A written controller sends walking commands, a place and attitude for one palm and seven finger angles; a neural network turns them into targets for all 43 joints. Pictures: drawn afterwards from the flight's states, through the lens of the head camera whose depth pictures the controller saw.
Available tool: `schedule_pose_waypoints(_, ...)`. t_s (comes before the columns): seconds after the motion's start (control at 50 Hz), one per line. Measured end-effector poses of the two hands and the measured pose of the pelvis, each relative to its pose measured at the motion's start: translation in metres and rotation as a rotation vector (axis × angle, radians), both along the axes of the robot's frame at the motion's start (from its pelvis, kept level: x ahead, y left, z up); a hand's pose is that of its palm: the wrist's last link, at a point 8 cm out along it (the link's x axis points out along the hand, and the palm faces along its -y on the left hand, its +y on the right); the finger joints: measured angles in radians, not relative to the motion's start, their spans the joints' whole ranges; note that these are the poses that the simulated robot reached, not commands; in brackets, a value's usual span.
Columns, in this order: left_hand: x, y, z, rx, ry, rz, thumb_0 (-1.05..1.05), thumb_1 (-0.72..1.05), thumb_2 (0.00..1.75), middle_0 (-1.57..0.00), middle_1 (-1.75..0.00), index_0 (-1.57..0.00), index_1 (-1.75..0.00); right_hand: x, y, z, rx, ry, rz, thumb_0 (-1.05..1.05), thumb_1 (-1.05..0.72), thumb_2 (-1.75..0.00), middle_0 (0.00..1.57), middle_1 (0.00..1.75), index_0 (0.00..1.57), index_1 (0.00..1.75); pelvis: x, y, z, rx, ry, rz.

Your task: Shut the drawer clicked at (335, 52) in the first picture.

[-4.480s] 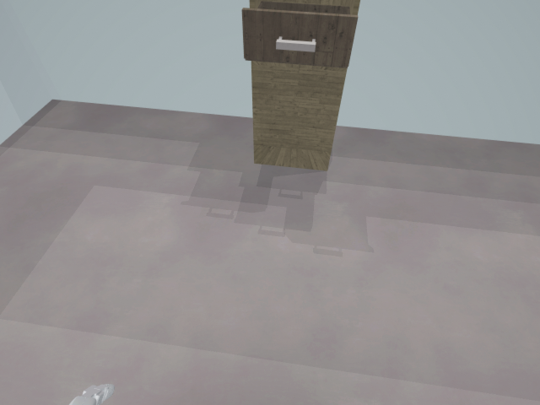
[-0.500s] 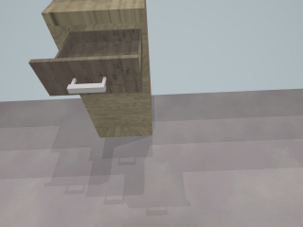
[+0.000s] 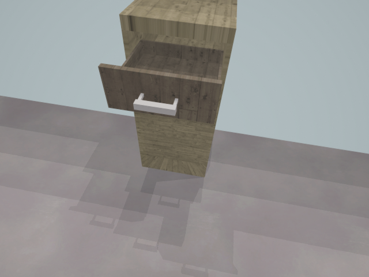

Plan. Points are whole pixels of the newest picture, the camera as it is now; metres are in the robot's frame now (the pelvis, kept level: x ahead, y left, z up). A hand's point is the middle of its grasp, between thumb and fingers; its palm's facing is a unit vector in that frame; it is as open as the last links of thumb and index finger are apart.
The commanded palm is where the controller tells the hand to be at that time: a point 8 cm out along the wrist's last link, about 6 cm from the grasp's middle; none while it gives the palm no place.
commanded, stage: take the last steps up to it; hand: left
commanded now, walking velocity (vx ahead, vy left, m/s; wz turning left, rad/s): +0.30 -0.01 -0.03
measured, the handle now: (157, 103) +0.58 +0.16 +0.04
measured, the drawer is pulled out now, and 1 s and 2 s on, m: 0.26 0.26 0.26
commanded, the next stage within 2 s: come to a stop and stand still in 0.62 s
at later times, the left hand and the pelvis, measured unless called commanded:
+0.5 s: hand (144, 229) +0.27 +0.14 -0.17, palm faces -0.05 -0.98 -0.21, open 7.4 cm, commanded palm none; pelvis +0.15 -0.03 -0.02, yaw -2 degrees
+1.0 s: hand (144, 247) +0.23 +0.13 -0.18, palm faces +0.06 -0.99 -0.13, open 7.4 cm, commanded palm none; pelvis +0.25 -0.02 +0.00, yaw -2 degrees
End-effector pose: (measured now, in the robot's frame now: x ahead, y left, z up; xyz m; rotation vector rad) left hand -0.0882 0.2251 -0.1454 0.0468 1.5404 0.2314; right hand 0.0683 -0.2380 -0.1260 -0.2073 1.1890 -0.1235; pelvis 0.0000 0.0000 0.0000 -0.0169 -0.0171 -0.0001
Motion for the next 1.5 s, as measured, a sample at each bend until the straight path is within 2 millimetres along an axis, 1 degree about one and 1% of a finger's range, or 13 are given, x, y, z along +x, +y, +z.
schedule_pose_waypoints(0.1, 0.033, 0.019, 0.001, -0.012, 0.004, -0.047, 0.01, 0.91, 0.9, -0.2, -0.3, -0.19, -0.3, -0.015, 0.018, 0.004, -0.01, 0.027, -0.064, 0.0, -0.93, -0.89, 0.2, 0.3, 0.2, 0.3, 0.018, 0.014, 0.006, 0.006, -0.013, -0.01)
schedule_pose_waypoints(0.22, 0.126, 0.027, 0.005, 0.007, -0.161, -0.091, 0.01, 0.91, 0.9, -0.2, -0.3, -0.19, -0.3, -0.052, 0.031, 0.0, 0.013, 0.183, -0.118, 0.0, -0.92, -0.89, 0.2, 0.3, 0.2, 0.3, 0.046, 0.016, 0.009, 0.03, -0.016, -0.01)
schedule_pose_waypoints(0.32, 0.213, 0.016, 0.01, 0.019, -0.268, -0.148, 0.01, 0.91, 0.9, -0.2, -0.3, -0.19, -0.3, -0.07, 0.039, -0.008, 0.062, 0.299, -0.177, 0.0, -0.91, -0.89, 0.2, 0.3, 0.2, 0.3, 0.077, 0.007, 0.006, 0.047, -0.013, -0.02)
schedule_pose_waypoints(0.46, 0.333, -0.024, 0.01, 0.042, -0.394, -0.255, 0.01, 0.91, 0.9, -0.2, -0.3, -0.19, -0.3, -0.059, 0.029, -0.029, 0.131, 0.421, -0.243, 0.0, -0.9, -0.89, 0.2, 0.3, 0.2, 0.3, 0.133, -0.023, -0.013, 0.053, -0.003, -0.038)
schedule_pose_waypoints(0.52, 0.357, -0.04, 0.01, 0.049, -0.439, -0.247, 0.0, 0.91, 0.9, -0.2, -0.3, -0.19, -0.3, -0.032, 0.013, -0.035, 0.137, 0.427, -0.234, 0.0, -0.9, -0.89, 0.2, 0.3, 0.2, 0.3, 0.15, -0.036, -0.016, 0.036, -0.016, -0.026)
schedule_pose_waypoints(0.64, 0.353, -0.046, 0.021, 0.076, -0.389, -0.164, -0.02, 0.94, 0.9, -0.21, -0.3, -0.2, -0.3, 0.07, -0.024, -0.027, 0.087, 0.258, -0.172, 0.0, -0.9, -0.9, 0.2, 0.3, 0.2, 0.3, 0.181, -0.048, 0.0, 0.024, -0.016, -0.015)
schedule_pose_waypoints(0.76, 0.336, -0.041, 0.019, 0.066, -0.275, -0.148, -0.01, 0.94, 0.9, -0.2, -0.3, -0.2, -0.3, 0.165, -0.038, -0.014, 0.054, 0.089, -0.116, 0.0, -0.91, -0.9, 0.2, 0.3, 0.19, 0.3, 0.209, -0.048, 0.008, 0.015, -0.001, -0.018)
schedule_pose_waypoints(0.86, 0.319, -0.043, 0.006, 0.015, -0.176, -0.107, 0.0, 0.93, 0.9, -0.2, -0.3, -0.2, -0.3, 0.218, -0.03, -0.007, 0.023, 0.027, -0.071, 0.0, -0.92, -0.9, 0.2, 0.3, 0.19, 0.3, 0.231, -0.037, 0.005, -0.002, -0.007, -0.032)
schedule_pose_waypoints(0.96, 0.312, -0.042, -0.009, -0.025, -0.107, -0.072, 0.0, 0.92, 0.9, -0.2, -0.3, -0.19, -0.3, 0.245, -0.01, -0.003, 0.006, 0.014, -0.046, 0.0, -0.92, -0.9, 0.2, 0.3, 0.19, 0.3, 0.245, -0.026, 0.001, 0.001, -0.017, -0.033)
schedule_pose_waypoints(1.1, 0.313, -0.034, -0.007, -0.021, -0.067, -0.107, 0.0, 0.91, 0.9, -0.2, -0.3, -0.2, -0.3, 0.249, 0.001, -0.006, 0.022, 0.014, -0.065, 0.0, -0.91, -0.89, 0.2, 0.3, 0.2, 0.3, 0.239, -0.022, 0.001, 0.032, -0.004, -0.056)
schedule_pose_waypoints(1.24, 0.322, -0.026, 0.007, 0.085, -0.107, -0.15, 0.0, 0.91, 0.9, -0.2, -0.3, -0.19, -0.3, 0.221, -0.026, -0.022, 0.049, 0.03, -0.106, -0.01, -0.91, -0.89, 0.21, 0.3, 0.2, 0.3, 0.221, -0.041, -0.003, 0.046, 0.008, -0.07)
schedule_pose_waypoints(1.38, 0.32, -0.053, 0.019, 0.119, -0.174, -0.177, 0.0, 0.91, 0.9, -0.2, -0.3, -0.19, -0.3, 0.175, -0.062, -0.029, 0.078, 0.104, -0.149, 0.0, -0.91, -0.89, 0.2, 0.3, 0.2, 0.3, 0.21, -0.071, 0.0, 0.048, -0.006, -0.056)
schedule_pose_waypoints(1.5, 0.325, -0.083, 0.011, 0.074, -0.203, -0.176, 0.01, 0.93, 0.9, -0.2, -0.3, -0.2, -0.3, 0.135, -0.076, -0.028, 0.055, 0.171, -0.158, 0.0, -0.91, -0.9, 0.2, 0.3, 0.2, 0.3, 0.206, -0.085, -0.001, 0.023, -0.003, -0.035)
